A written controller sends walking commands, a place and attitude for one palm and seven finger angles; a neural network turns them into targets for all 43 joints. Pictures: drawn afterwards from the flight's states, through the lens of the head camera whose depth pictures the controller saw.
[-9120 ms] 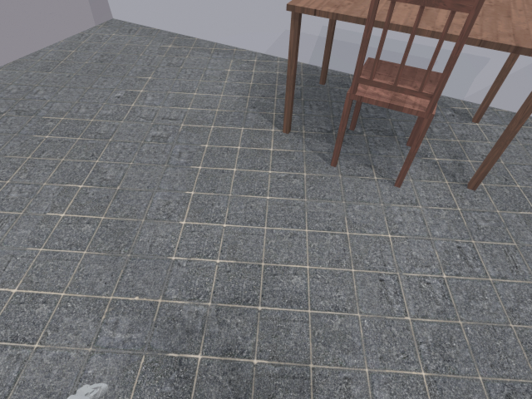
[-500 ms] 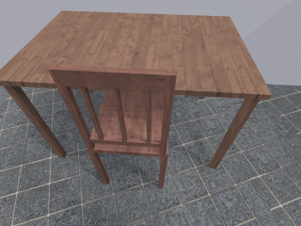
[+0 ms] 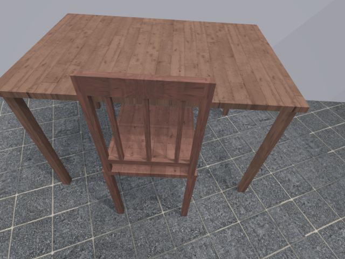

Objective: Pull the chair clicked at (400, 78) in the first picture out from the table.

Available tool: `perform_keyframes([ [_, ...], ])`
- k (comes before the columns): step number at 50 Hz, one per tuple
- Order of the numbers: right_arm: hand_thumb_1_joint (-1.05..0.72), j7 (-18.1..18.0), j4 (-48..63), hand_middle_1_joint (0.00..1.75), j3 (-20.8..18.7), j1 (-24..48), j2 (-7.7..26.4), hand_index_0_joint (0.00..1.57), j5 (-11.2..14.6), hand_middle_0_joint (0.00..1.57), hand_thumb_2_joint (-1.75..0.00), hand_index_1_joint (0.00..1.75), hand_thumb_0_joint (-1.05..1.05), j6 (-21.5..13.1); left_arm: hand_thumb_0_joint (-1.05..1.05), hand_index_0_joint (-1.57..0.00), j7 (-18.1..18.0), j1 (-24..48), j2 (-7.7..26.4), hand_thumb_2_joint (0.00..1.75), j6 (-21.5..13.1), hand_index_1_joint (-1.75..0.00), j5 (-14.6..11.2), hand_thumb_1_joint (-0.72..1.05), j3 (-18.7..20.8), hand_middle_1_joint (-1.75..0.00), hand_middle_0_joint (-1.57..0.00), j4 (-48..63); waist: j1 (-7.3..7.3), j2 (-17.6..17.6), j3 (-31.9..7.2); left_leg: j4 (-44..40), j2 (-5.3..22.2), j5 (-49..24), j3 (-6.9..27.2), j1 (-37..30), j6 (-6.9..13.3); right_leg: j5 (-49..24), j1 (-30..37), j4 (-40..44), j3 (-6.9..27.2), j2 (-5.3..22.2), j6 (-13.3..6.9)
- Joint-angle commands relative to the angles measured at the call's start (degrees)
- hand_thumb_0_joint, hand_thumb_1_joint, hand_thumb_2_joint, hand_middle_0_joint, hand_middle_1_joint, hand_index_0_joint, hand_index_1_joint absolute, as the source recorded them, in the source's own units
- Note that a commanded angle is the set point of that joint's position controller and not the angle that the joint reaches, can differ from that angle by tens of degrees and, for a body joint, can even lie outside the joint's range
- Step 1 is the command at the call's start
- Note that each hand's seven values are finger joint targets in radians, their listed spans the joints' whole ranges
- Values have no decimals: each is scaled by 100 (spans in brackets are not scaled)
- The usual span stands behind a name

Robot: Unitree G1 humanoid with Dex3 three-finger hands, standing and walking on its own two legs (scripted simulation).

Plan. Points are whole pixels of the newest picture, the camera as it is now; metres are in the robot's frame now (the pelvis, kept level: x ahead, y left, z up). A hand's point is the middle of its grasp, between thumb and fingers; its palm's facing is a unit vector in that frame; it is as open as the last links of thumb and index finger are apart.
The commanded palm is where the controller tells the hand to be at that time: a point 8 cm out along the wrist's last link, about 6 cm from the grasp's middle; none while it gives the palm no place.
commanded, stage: look again from close up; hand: left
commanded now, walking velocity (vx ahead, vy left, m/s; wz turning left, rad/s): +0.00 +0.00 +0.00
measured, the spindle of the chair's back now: (147, 132) +0.51 +0.12 -0.06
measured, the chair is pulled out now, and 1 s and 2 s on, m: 0.00 0.00 0.00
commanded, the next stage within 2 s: shuffle to correct the standing spot in 1.92 s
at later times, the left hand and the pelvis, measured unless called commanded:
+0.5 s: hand out of the picture -0.11 +0.20 -0.17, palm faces +0.05 -0.99 -0.16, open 7.4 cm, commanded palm none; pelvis -0.04 +0.04 +0.01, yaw +0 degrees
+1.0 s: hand out of the picture -0.11 +0.18 -0.17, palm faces +0.05 -0.99 -0.13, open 7.4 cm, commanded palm none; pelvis -0.04 +0.03 +0.01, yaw +0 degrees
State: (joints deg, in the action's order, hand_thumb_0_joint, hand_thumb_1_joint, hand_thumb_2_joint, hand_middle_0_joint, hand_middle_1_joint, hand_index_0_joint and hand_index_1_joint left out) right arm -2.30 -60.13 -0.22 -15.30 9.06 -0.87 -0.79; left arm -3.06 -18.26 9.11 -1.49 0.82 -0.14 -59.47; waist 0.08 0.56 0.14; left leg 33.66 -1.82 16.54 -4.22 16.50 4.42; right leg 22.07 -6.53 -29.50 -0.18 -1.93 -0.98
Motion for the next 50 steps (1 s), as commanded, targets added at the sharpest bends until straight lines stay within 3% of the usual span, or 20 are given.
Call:
perform_keyframes([
  [1,-90,17,231,30,-82,-227,643,20,23,20,-90,30,0,-104,0,-20,-33,-597,475,90,72,-30,4,90,52,-30,-20,164,23,-77,295,-878,804,-1442,1151,-350,39,-932,-610,441,425,528,-196],
  [5,-90,64,293,30,-101,-111,719,20,12,20,-90,30,0,-51,0,-20,18,-559,502,90,142,-30,39,90,52,-30,-20,210,67,-270,808,-1750,872,583,1526,285,60,-225,-738,436,267,446,-154],
  [10,-90,82,298,30,-152,-79,806,20,31,20,-90,30,0,-31,0,-20,50,-760,481,90,170,-30,71,90,47,-30,-20,138,128,-284,465,-2243,994,1465,1754,297,88,-155,-618,239,101,442,-105],
  [12,-90,91,266,30,-162,-82,806,20,34,20,-90,30,0,-24,0,-20,53,-840,464,90,165,-30,64,90,44,-30,-20,88,125,-286,260,-2289,992,1464,1757,80,50,-151,-676,230,82,450,-89],
  [18,-90,93,104,30,-159,-166,751,20,59,20,-90,30,0,-25,0,-20,46,-1054,376,90,129,-30,60,90,14,-30,-20,-101,90,-221,118,-2324,977,1194,1694,-301,-47,-258,-850,357,127,498,-57],
  [24,-90,87,-62,30,-125,-232,653,20,95,20,-90,30,0,-43,0,-20,31,-1209,302,90,89,-30,62,90,-31,-30,-20,-298,68,103,368,-2311,951,829,1566,-357,-100,-433,-941,602,247,587,-43],
  [31,-90,97,-174,30,-134,-174,668,20,101,20,-90,30,0,-11,0,-20,21,-1507,249,90,112,-30,80,90,-40,-30,-20,-480,112,-149,475,-2471,936,1292,1558,-179,-131,-281,-948,547,189,573,9],
  [34,-90,94,-191,30,-135,-202,632,20,112,20,-90,30,0,-4,0,-20,25,-1544,232,90,111,-30,78,90,-34,-30,-20,-499,111,-97,453,-2508,938,1306,1505,-193,-155,-273,-935,538,169,545,6],
  [50,-90,89,-288,30,-110,-344,508,20,100,20,-90,30,0,-20,0,-20,24,-1404,155,90,55,-30,55,90,-37,-30,-20,-446,61,-39,491,-2251,804,734,1349,-340,-149,-439,-1068,816,364,618,-37],
])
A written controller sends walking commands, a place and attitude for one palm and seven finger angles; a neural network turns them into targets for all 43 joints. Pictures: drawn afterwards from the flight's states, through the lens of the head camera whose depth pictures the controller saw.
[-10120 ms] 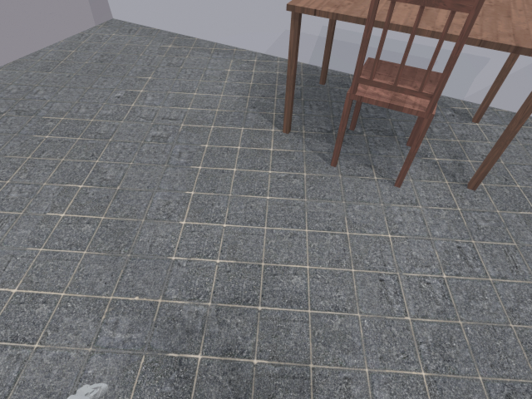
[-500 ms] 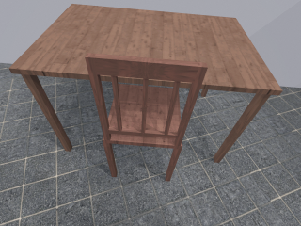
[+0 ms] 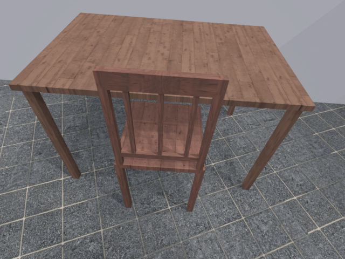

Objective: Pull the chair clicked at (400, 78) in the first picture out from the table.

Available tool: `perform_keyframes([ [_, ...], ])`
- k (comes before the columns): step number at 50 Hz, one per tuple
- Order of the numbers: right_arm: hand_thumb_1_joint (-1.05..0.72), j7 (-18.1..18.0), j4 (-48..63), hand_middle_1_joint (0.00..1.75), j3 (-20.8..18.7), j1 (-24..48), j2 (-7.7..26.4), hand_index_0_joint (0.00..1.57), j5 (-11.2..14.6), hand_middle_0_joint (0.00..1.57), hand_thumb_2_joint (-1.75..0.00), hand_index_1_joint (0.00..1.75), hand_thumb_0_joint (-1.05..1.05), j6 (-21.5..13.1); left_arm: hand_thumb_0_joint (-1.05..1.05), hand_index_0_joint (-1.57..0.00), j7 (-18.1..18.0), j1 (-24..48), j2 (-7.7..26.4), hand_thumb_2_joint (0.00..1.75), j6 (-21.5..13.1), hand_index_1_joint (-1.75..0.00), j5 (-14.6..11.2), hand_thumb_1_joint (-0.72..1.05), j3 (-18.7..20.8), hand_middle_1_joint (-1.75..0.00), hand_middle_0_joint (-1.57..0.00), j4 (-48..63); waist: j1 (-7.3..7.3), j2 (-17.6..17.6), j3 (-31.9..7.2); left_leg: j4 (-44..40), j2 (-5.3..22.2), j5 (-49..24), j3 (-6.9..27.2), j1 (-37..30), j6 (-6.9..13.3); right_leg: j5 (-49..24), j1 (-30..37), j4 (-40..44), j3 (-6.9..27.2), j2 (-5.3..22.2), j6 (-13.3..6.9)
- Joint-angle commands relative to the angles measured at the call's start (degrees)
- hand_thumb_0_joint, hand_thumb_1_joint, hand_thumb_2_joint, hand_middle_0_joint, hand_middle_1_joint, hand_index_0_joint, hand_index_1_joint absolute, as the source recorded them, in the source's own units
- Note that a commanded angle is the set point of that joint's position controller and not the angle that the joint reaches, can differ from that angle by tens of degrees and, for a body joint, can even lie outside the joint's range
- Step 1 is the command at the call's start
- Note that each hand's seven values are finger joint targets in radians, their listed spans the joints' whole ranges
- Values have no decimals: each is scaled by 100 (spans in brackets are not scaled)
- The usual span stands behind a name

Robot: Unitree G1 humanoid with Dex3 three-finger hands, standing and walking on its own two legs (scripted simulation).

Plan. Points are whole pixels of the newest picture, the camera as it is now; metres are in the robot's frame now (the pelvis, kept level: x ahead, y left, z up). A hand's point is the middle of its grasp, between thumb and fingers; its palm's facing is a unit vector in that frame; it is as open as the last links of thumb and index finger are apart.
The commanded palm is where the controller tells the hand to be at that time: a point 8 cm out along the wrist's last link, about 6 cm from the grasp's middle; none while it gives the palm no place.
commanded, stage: look again from close up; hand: left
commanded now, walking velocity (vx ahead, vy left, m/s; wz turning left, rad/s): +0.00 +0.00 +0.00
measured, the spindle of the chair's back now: (160, 127) +0.55 +0.08 -0.07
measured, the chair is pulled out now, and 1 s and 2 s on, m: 0.00 0.00 0.00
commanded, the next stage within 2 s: shuffle to correct the standing spot in 0.92 s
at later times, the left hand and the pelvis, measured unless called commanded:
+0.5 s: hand out of the picture -0.03 +0.12 -0.18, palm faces +0.04 -0.99 -0.12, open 7.4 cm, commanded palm none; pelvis +0.01 -0.03 +0.00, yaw +0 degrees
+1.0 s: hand out of the picture -0.02 +0.12 -0.17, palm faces +0.04 -0.99 -0.14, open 7.4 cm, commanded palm none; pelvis +0.03 -0.03 +0.00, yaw +0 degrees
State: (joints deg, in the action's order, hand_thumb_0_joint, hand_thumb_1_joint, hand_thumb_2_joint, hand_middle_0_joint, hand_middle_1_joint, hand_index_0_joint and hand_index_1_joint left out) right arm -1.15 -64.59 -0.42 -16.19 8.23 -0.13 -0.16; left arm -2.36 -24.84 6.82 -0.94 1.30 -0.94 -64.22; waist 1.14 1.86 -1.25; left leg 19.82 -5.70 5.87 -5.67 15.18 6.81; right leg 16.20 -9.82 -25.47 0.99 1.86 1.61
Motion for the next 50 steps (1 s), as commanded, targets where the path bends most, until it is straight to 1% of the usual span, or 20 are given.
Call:
perform_keyframes([
  [1,-90,-21,152,30,-83,-261,569,20,28,20,-90,30,0,-89,0,-20,-46,-750,384,90,-12,-30,3,90,43,-30,-20,30,-32,-146,593,-826,1192,1775,1471,-230,-371,147,-725,447,253,260,-294],
  [3,-90,-24,134,30,-69,-298,539,20,26,20,-90,30,0,-108,0,-20,-46,-718,376,90,-37,-30,-13,90,39,-30,-20,38,-45,-82,482,-707,1170,1423,1420,-387,-358,-12,-699,489,297,293,-313],
  [5,-90,-23,121,30,-66,-299,512,20,28,20,-90,30,0,-93,0,-20,-43,-632,373,90,-35,-30,-13,90,34,-30,-20,67,-63,-57,686,-671,1136,1462,1347,-264,-361,115,-783,580,335,293,-325],
  [8,-90,-26,97,30,-54,-364,478,20,24,20,-90,30,0,-104,0,-20,-42,-597,375,90,-46,-30,-25,90,36,-30,-20,80,-75,-92,614,-620,1133,1347,1360,-329,-355,45,-750,577,352,300,-335],
  [9,-90,-26,104,30,-56,-349,461,20,39,20,-90,30,0,-90,0,-20,-37,-591,370,90,-46,-30,-24,90,38,-30,-20,103,-64,5,716,-619,1120,1439,1324,-248,-350,154,-767,644,344,282,-331],
  [18,-90,-48,42,30,-4,-438,398,20,26,20,-90,30,0,-150,0,-20,-45,-472,364,90,-103,-30,-58,90,24,-30,-20,124,-112,-81,450,-242,1075,371,1154,-584,-353,-432,-614,636,438,368,-385],
  [20,-90,-50,38,30,3,-401,386,20,36,20,-90,30,0,-143,0,-20,-47,-452,369,90,-94,-30,-56,90,21,-30,-20,136,-95,-39,615,-265,1079,468,1138,-497,-355,-363,-650,671,428,376,-381],
  [23,-90,-59,23,30,5,-418,401,20,29,20,-90,30,0,-145,0,-20,-47,-440,372,90,-87,-30,-58,90,20,-30,-20,118,-109,-121,552,-271,1099,423,1155,-602,-357,-385,-619,647,419,359,-379],
  [25,-90,-58,35,30,4,-401,389,20,33,20,-90,30,0,-128,0,-20,-42,-430,370,90,-81,-30,-51,90,21,-30,-20,127,-100,-93,709,-309,1088,599,1154,-484,-367,-273,-665,692,417,352,-380],
  [28,-90,-64,42,30,7,-427,401,20,26,20,-90,30,0,-136,0,-20,-40,-420,367,90,-84,-30,-54,90,25,-30,-20,130,-105,-113,608,-288,1092,476,1163,-559,-363,-372,-595,679,419,354,-382],
  [30,-90,-61,42,30,7,-386,402,20,30,20,-90,30,0,-122,0,-20,-36,-405,381,90,-80,-30,-52,90,20,-30,-20,130,-96,-109,742,-313,1081,583,1146,-503,-373,-281,-653,716,421,349,-385],
  [33,-90,-65,36,30,6,-408,422,20,22,20,-90,30,0,-133,0,-20,-33,-392,377,90,-79,-30,-57,90,26,-30,-20,122,-103,-145,621,-334,1107,539,1177,-611,-366,-339,-603,671,397,344,-377],
  [34,-90,-68,54,30,3,-399,413,20,34,20,-90,30,0,-118,0,-20,-30,-388,372,90,-71,-30,-50,90,31,-30,-20,137,-94,-96,737,-369,1102,709,1171,-508,-364,-217,-619,719,386,320,-370],
  [38,-90,-73,62,30,4,-398,438,20,23,20,-90,30,0,-149,0,-20,-32,-405,373,90,-91,-30,-59,90,27,-30,-20,123,-109,-79,451,-259,1116,213,1155,-774,-351,-534,-529,663,409,359,-381],
  [41,-90,-79,50,30,19,-361,443,20,32,20,-90,30,0,-166,0,-20,-33,-397,393,90,-100,-30,-62,90,28,-30,-20,118,-95,-68,423,-193,1115,-47,1105,-825,-347,-684,-460,682,423,375,-369],
  [43,-90,-86,41,30,19,-387,452,20,29,20,-90,30,0,-170,0,-20,-37,-387,384,90,-99,-30,-64,90,28,-30,-20,109,-103,3,424,-184,1125,-169,1118,-843,-343,-719,-426,676,415,371,-366],
  [45,-90,-85,36,30,25,-336,454,20,32,20,-90,30,0,-164,0,-20,-34,-389,398,90,-89,-30,-62,90,24,-30,-20,102,-85,-63,562,-223,1111,-61,1096,-775,-352,-633,-469,712,421,378,-361],
  [47,-90,-88,9,30,33,-354,449,20,30,20,-90,30,0,-169,0,-20,-36,-403,409,90,-89,-30,-67,90,26,-30,-20,79,-84,-57,495,-222,1119,-128,1119,-842,-344,-655,-429,693,405,379,-359],
  [49,-90,-90,25,30,35,-343,449,20,42,20,-90,30,0,-152,0,-20,-32,-385,408,90,-76,-30,-63,90,31,-30,-20,88,-72,-63,698,-286,1112,123,1118,-708,-347,-469,-487,758,396,359,-357],
  [50,-90,-89,27,30,30,-328,454,20,30,20,-90,30,0,-155,0,-20,-30,-408,398,90,-79,-30,-58,90,26,-30,-20,77,-81,-74,639,-273,1104,46,1125,-756,-350,-562,-490,743,415,380,-366],
])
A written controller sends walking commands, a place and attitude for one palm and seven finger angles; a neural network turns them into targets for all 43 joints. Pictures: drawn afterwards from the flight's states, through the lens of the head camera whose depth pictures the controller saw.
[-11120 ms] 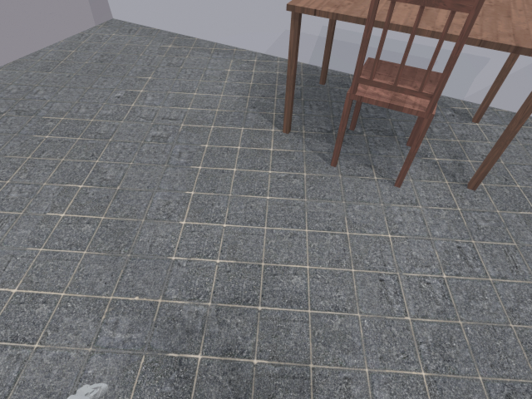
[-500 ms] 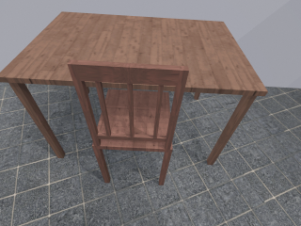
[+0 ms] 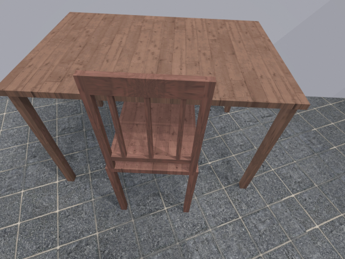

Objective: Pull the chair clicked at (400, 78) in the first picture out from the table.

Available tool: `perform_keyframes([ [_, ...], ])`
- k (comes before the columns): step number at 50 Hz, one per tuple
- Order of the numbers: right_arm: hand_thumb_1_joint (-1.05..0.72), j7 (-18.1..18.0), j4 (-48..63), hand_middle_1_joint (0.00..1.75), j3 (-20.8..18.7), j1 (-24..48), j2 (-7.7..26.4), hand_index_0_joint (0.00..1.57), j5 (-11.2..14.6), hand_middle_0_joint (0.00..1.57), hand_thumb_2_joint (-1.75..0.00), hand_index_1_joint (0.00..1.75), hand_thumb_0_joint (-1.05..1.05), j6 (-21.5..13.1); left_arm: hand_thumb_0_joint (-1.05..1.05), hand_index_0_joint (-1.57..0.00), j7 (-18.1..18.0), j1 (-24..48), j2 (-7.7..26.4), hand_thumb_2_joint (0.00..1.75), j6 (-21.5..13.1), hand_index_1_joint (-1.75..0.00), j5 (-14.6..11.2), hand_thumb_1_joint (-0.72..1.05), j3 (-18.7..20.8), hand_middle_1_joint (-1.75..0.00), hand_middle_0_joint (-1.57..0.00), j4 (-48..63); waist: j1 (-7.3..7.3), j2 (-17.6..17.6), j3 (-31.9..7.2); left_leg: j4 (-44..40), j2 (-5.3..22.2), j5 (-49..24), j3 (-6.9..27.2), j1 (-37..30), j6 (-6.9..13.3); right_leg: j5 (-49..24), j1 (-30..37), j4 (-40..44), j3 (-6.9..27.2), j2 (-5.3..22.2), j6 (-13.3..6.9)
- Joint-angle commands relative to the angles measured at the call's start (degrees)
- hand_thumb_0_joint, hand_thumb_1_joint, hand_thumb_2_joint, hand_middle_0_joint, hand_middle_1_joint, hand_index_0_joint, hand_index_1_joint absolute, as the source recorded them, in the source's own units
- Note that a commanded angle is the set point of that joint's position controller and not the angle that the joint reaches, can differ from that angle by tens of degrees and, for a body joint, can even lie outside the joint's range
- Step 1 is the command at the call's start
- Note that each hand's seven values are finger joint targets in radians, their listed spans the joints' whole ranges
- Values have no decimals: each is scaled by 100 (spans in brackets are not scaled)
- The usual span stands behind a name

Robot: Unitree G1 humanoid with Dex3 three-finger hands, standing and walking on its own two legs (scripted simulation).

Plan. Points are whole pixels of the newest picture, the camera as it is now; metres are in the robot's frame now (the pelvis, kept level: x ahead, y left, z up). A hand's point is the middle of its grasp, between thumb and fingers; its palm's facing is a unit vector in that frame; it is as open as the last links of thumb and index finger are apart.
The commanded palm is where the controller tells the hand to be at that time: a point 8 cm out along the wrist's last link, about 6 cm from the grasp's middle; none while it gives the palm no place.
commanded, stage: shuffle to correct the standing spot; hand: left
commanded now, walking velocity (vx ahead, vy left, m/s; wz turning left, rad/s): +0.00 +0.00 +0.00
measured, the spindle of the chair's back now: (149, 130) +0.53 +0.12 -0.07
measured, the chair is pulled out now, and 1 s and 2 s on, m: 0.00 0.00 0.00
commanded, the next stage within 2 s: come to a stop and stand still in 0.50 s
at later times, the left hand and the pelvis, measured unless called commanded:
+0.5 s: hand out of the picture -0.02 +0.11 -0.18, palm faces +0.07 -0.98 -0.17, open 7.4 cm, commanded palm none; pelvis +0.04 -0.05 -0.01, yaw +0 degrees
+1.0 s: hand out of the picture +0.07 +0.08 -0.17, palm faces +0.05 -0.98 -0.18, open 7.3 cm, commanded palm none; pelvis +0.08 -0.08 +0.00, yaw +0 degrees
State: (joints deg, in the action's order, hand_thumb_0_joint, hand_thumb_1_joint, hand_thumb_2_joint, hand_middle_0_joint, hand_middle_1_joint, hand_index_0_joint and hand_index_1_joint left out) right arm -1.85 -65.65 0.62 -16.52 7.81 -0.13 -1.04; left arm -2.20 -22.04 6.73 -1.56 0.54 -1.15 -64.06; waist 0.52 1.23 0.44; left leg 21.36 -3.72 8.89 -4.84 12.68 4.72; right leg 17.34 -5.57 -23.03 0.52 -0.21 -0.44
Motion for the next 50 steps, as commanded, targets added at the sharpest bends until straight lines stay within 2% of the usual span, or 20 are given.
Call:
perform_keyframes([
  [1,-90,-18,132,30,-73,-295,504,20,30,20,-90,30,0,-70,0,-20,-47,-671,421,90,-19,-30,17,90,50,-30,-20,61,-22,-17,469,-424,910,-287,1029,-535,-144,-694,-905,492,446,591,-153],
  [5,-90,-20,57,30,-120,-362,569,20,-2,20,-90,30,0,-42,0,-20,-3,-697,376,90,10,-30,32,90,65,-30,-20,-2,-71,75,517,-560,995,1001,1170,-461,-103,59,-1031,360,318,455,-169],
  [10,-90,-27,78,30,-249,-375,727,20,-30,20,-90,30,0,-20,0,-20,65,-705,340,90,73,-30,95,90,123,-30,-20,40,-62,-375,704,-1022,1393,2289,1752,-72,148,474,-1258,-323,-48,244,-190],
  [14,-90,-65,98,30,-305,-496,737,20,-29,20,-90,30,0,-66,0,-20,104,-689,316,90,91,-30,110,90,166,-30,-20,63,-54,-397,596,-946,1654,1950,2011,-72,404,414,-1371,-785,-148,223,-190],
  [18,-90,-87,128,30,-312,-472,685,20,-40,20,-90,30,0,-119,0,-20,116,-802,302,90,30,-30,88,90,202,-30,-20,40,0,-210,162,-245,1451,761,1537,-109,287,-89,-903,-206,0,347,-252],
  [20,-90,-87,188,30,-275,-275,504,20,-24,20,-90,30,0,-146,0,-20,88,-950,409,90,1,-30,78,90,241,-30,-20,-2,85,506,256,632,932,85,702,540,21,-796,-204,286,523,599,-393],
  [22,-90,-78,307,30,-226,15,320,20,-57,20,-90,30,0,-177,0,-20,17,-1289,612,90,-28,-30,59,90,303,-30,-20,-121,186,1329,297,1737,415,1032,-38,1495,-215,-3448,666,347,1097,1226,-644],
  [24,-90,-92,382,30,-257,230,293,20,-82,20,-90,30,0,-143,0,-20,-47,-1505,527,90,-52,-30,90,90,295,-30,-20,-159,265,960,432,2884,432,2123,-35,2281,-222,-5850,1175,37,1074,1451,-884],
  [26,-90,-89,421,30,-267,373,296,20,-70,20,-90,30,0,-141,0,-20,-72,-1459,538,90,-58,-30,113,90,297,-30,-20,-132,228,415,512,3174,468,2198,-7,2419,-221,-6399,1241,-125,957,1424,-1146],
  [29,-90,-68,449,30,-245,363,174,20,-58,20,-90,30,0,-143,0,-20,-28,-1120,630,90,-77,-30,110,90,294,-30,-20,1,25,282,459,2199,308,1834,-289,1513,-211,-6119,628,-291,734,1152,-1177],
  [32,-90,-172,123,30,-223,-641,228,20,-60,20,-90,30,0,-184,0,-20,28,-633,611,90,-63,-30,2,90,288,-30,-20,120,-464,273,31,581,239,-245,-97,-555,-162,-5293,-301,-1347,410,651,-683],
  [33,-90,-222,69,30,-261,-919,500,20,-92,20,-90,30,0,-212,0,-20,39,-656,473,90,-76,-30,-39,90,267,-30,-20,155,-536,-218,-110,488,1045,-1666,907,-1360,204,-3927,-1140,-2169,274,311,-360],
  [34,-90,-229,47,30,-306,-1121,723,20,-75,20,-90,30,0,-215,0,-20,12,-602,192,90,-81,-30,-78,90,198,-30,-20,221,-516,-986,-198,121,2308,-3123,2197,-1392,980,5,-1711,-3439,-79,-44,-75],
  [35,-90,-183,190,30,-268,-859,770,20,-37,20,-90,30,0,-133,0,-20,-38,-562,265,90,-12,-30,-56,90,215,-30,-20,296,-314,-759,93,-337,2589,-2879,2382,-388,1256,1640,-1463,-3761,202,-14,-84],
  [37,-90,-160,429,30,-121,105,486,20,-12,20,-90,30,0,-163,0,-20,-42,-557,170,90,115,-30,40,90,207,-30,-20,221,91,-912,880,-717,2187,-1688,1838,1020,902,1503,-995,-2961,355,362,-76],
  [40,-90,-105,563,30,-117,521,552,20,-5,20,-90,30,0,-81,0,-20,6,-1019,153,90,166,-30,54,90,192,-30,-20,20,358,-614,596,-522,1688,-370,1405,1127,576,544,-257,-1324,63,419,36],
  [42,-90,-51,591,30,-194,484,535,20,53,20,-90,30,0,24,0,-20,0,-964,263,90,99,-30,92,90,160,-30,-20,-8,245,167,490,-216,1038,1012,1045,822,12,-262,-457,-15,408,393,15],
  [43,-90,-18,601,30,-219,352,503,20,60,20,-90,30,0,80,0,-20,19,-605,377,90,50,-30,87,90,141,-30,-20,138,49,452,584,-146,774,1208,887,332,-224,272,-1154,478,776,603,-102],
  [45,-90,36,560,30,-248,143,486,20,22,20,-90,30,0,124,0,-20,46,-103,636,90,54,-30,62,90,174,-30,-20,363,-110,128,737,-144,672,1114,838,-98,-307,979,-1847,687,823,721,-192],
  [50,-90,34,400,30,-178,-19,452,20,3,20,-90,30,0,47,0,-20,19,-138,593,90,-81,-30,18,90,136,-30,-20,304,-65,158,320,-144,828,-105,731,-456,-337,-722,-1126,650,649,652,-140],
])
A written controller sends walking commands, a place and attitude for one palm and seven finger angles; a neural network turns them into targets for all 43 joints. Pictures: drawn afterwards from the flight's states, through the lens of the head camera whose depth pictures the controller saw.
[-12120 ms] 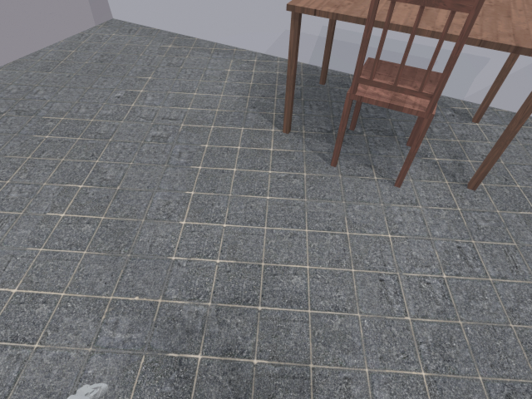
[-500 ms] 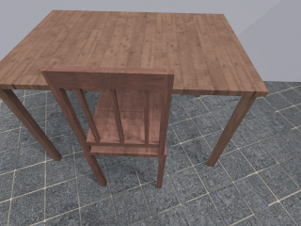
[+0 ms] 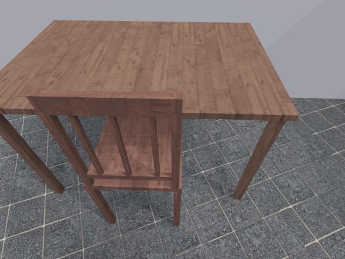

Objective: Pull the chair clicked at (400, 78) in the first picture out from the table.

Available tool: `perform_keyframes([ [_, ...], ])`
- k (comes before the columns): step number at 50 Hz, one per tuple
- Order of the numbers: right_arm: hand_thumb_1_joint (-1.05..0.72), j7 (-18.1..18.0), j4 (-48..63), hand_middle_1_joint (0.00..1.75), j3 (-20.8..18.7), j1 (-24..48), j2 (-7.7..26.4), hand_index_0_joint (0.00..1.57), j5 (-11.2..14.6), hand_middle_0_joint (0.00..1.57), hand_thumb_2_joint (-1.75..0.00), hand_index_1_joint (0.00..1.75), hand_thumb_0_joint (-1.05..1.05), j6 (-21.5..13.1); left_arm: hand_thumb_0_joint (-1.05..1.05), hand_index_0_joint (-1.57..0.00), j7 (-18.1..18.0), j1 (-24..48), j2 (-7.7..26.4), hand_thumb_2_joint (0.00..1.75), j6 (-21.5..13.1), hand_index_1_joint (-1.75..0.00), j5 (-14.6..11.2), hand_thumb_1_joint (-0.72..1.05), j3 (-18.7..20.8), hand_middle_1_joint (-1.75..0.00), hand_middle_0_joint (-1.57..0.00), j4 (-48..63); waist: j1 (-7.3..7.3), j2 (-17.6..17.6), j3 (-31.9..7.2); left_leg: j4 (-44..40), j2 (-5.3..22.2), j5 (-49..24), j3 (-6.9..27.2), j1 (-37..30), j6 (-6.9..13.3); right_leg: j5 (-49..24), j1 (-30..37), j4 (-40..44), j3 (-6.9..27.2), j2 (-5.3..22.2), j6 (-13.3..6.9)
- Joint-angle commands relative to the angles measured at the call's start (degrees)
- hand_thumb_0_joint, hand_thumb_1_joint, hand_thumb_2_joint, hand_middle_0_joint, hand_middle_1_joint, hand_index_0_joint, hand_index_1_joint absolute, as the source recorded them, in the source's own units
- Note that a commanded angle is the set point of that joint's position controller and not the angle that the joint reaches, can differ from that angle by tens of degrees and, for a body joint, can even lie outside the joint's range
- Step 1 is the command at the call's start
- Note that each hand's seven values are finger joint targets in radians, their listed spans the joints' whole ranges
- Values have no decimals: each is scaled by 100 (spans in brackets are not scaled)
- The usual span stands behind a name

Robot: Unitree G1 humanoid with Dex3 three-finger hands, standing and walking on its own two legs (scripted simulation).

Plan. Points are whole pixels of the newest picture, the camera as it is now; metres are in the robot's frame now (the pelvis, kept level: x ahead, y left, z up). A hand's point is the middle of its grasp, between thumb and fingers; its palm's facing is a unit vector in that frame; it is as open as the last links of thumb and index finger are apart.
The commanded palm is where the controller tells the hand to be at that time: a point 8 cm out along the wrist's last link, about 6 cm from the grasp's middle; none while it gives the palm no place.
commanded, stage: come to a stop and stand still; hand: left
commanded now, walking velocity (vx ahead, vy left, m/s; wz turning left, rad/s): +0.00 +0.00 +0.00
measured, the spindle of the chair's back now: (121, 148) +0.44 +0.20 -0.06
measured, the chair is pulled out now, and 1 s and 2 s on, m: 0.00 0.00 0.00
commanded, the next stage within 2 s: look again from close up in 0.56 s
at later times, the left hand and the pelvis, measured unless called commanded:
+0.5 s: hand out of the picture +0.01 +0.13 -0.17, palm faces +0.06 -0.98 -0.18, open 7.4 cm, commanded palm none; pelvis +0.03 -0.03 +0.00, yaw +0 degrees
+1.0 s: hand out of the picture +0.01 +0.19 -0.18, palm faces +0.03 -0.98 -0.19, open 7.4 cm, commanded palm none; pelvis +0.00 +0.02 -0.01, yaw +0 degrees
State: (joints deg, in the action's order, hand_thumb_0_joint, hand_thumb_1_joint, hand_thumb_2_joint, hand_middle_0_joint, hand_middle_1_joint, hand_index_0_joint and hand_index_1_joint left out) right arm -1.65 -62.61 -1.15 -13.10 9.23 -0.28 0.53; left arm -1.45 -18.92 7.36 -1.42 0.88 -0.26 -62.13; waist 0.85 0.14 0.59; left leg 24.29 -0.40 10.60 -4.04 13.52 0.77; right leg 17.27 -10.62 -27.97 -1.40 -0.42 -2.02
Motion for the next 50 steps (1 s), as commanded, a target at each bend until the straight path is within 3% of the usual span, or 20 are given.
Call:
perform_keyframes([
  [1,-90,11,77,30,20,-351,314,20,19,20,-90,30,0,-137,0,-20,-61,-464,566,90,-107,-30,-23,90,52,-30,-20,99,-73,182,216,-441,519,-477,647,-574,53,-1156,-452,1068,803,682,21],
  [5,-90,-17,11,30,57,-423,352,20,21,20,-90,30,0,-178,0,-20,-90,-565,644,90,-136,-30,-35,90,73,-30,-20,59,-25,220,-92,-385,572,-845,550,-585,7,-2463,140,896,673,745,60],
  [8,-90,-34,-39,30,76,-480,362,20,21,20,-90,30,0,-172,0,-20,-101,-596,676,90,-133,-30,-49,90,81,-30,-20,29,-10,200,-174,-329,582,-898,476,-622,-28,-2896,325,860,624,777,79],
  [9,-90,-41,-60,30,77,-464,336,20,25,20,-90,30,0,-156,0,-20,-110,-586,688,90,-122,-30,-48,90,87,-30,-20,19,0,223,-3,-330,565,-789,441,-529,-39,-2947,304,895,620,762,124],
  [19,-90,-65,-181,30,107,-603,266,20,21,20,-90,30,0,-118,0,-20,-130,-646,612,90,-88,-30,-50,90,72,-30,-20,-43,-7,179,397,-343,572,-619,422,-529,-45,-2444,110,1082,636,689,175],
  [27,-90,-78,-185,30,119,-643,258,20,20,20,-90,30,0,-129,0,-20,-137,-761,580,90,-100,-30,-44,90,66,-30,-20,-91,-25,187,342,-284,587,-710,404,-627,-41,-2668,159,1079,624,707,214],
  [32,-90,-79,-181,30,124,-650,256,20,18,20,-90,30,0,-141,0,-20,-124,-789,536,90,-96,-30,-42,90,54,-30,-20,-101,-35,36,403,-343,602,-720,460,-674,-25,-2248,51,1130,634,667,160],
  [33,-90,-25,295,30,102,74,379,20,1,20,-90,30,0,-254,0,-20,-355,-1000,715,90,-275,-30,83,90,103,-30,-20,-219,141,294,739,1395,464,-108,4,353,-213,-5888,-11,973,1249,1197,717],
  [34,-90,-25,498,30,78,85,261,20,18,20,-90,30,0,-150,0,-20,-347,-998,1011,90,-223,-30,12,90,142,-30,-20,-102,-10,201,763,1292,203,858,173,640,-152,-7103,452,614,1168,1367,565],
  [35,-90,-48,471,30,56,-310,107,20,8,20,-90,30,0,-163,0,-20,-321,-1051,972,90,-218,-30,3,90,164,-30,-20,39,-78,382,137,1128,163,978,138,615,-5,-7080,949,338,1080,1394,496],
  [36,-90,-54,494,30,25,-385,149,20,4,20,-90,30,0,-205,0,-20,-320,-958,853,90,-170,-30,-13,90,134,-30,-20,63,-128,343,-191,1106,147,897,128,497,0,-6674,988,111,849,1268,208],
  [37,-90,-43,448,30,3,-490,177,20,28,20,-90,30,0,-201,0,-20,-294,-798,823,90,-188,-30,-20,90,115,-30,-20,112,-206,626,-590,904,173,594,268,221,5,-5856,1042,51,810,1151,-29],
  [38,-90,-34,415,30,-24,-554,243,20,32,20,-90,30,0,-193,0,-20,-266,-610,750,90,-174,-30,-30,90,94,-30,-20,198,-259,573,-683,664,220,230,364,-71,19,-4599,805,83,764,1030,-156],
  [40,-90,-12,441,30,-31,-491,366,20,0,20,-90,30,0,-193,0,-20,-230,-414,641,90,-94,-30,-26,90,64,-30,-20,334,-230,288,-289,475,414,-242,568,-249,56,-2234,74,295,701,765,-125],
  [42,-90,-1,506,30,-32,-353,440,20,-27,20,-90,30,0,-164,0,-20,-220,-392,588,90,-70,-30,4,90,82,-30,-20,334,-169,249,434,367,519,-43,704,59,83,-880,-523,664,825,660,-117],
  [44,-90,7,467,30,18,-356,437,20,-41,20,-90,30,0,-185,0,-20,-186,-356,634,90,-23,-30,3,90,45,-30,-20,331,-119,-375,575,118,504,-177,878,94,147,-507,-543,576,761,562,-154],
  [46,-90,20,502,30,10,-306,475,20,-42,20,-90,30,0,-183,0,-20,-171,-399,662,90,2,-30,20,90,52,-30,-20,333,-87,-265,679,-83,519,275,1035,338,192,12,-517,615,690,473,-129],
  [50,-90,33,551,30,7,-329,609,20,-57,20,-90,30,0,-203,0,-20,-150,-372,676,90,41,-30,22,90,42,-30,-20,390,-46,-25,520,-340,552,538,1225,366,256,36,-353,509,551,443,-81],
])
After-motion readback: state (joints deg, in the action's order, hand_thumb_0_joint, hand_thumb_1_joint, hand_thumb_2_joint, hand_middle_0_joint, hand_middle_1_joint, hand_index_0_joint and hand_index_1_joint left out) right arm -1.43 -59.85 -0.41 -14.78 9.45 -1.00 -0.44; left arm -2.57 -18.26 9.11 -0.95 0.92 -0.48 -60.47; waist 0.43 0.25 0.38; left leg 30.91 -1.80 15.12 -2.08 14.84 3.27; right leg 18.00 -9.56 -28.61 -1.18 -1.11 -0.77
